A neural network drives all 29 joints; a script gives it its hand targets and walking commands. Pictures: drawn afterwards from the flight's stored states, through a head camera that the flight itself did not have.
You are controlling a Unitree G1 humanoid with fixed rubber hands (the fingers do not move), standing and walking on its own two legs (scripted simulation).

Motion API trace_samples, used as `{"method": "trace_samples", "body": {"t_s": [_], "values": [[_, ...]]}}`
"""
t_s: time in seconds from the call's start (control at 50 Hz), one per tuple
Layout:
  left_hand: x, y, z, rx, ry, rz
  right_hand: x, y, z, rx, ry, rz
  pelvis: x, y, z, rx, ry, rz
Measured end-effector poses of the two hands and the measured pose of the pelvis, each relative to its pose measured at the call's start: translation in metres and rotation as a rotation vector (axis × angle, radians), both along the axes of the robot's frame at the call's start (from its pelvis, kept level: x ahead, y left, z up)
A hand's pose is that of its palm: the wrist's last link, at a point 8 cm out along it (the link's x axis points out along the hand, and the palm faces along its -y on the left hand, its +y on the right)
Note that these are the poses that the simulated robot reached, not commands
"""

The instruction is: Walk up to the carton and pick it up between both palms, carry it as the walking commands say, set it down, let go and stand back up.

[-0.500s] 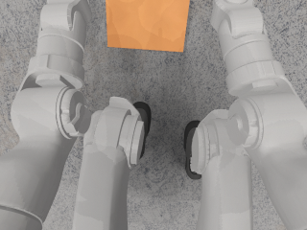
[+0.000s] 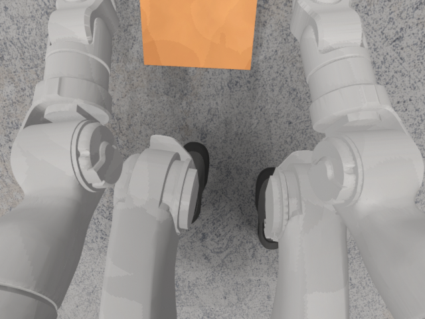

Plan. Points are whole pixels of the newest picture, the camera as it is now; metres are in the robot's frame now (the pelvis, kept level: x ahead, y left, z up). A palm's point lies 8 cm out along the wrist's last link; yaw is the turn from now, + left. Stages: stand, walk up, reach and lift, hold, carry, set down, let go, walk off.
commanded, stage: set down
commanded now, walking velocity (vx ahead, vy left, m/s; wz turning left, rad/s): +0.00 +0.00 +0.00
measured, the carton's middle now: out of the picture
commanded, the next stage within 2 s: none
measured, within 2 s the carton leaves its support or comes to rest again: rests again in 0.76 s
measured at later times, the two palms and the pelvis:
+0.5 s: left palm out of the picture +0.52 +0.23 -0.18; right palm out of the picture +0.55 -0.04 -0.19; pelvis +0.01 +0.00 +0.00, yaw +0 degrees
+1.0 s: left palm out of the picture +0.52 +0.22 -0.19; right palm out of the picture +0.55 -0.05 -0.20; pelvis +0.00 +0.00 -0.01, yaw +0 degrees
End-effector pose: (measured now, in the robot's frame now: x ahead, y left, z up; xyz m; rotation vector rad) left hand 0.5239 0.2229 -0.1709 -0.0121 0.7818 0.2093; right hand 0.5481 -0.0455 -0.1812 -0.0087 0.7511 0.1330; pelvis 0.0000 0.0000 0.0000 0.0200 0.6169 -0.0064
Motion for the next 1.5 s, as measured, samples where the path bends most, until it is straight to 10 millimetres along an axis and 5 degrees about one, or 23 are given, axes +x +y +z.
{"method": "trace_samples", "body": {"t_s": [1.28, 1.5], "values": [[-0.009, 0.000, -0.020, -0.007, 0.005, 0.000, -0.001, -0.006, -0.019, -0.014, -0.007, 0.068, -0.001, -0.002, -0.009, 0.002, -0.063, 0.000], [-0.029, 0.003, -0.031, -0.007, 0.038, 0.044, -0.002, -0.052, -0.019, -0.107, 0.018, -0.005, -0.007, -0.002, -0.007, 0.002, -0.065, -0.013]]}}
